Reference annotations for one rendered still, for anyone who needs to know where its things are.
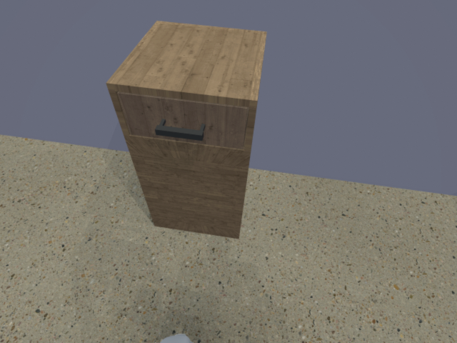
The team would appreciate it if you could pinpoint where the drawer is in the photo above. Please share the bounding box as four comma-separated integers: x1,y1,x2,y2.
117,91,249,149

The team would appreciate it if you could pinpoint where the handle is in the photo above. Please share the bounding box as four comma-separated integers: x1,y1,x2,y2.
155,119,205,141

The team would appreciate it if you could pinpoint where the cabinet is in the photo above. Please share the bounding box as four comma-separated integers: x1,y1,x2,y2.
106,21,267,239

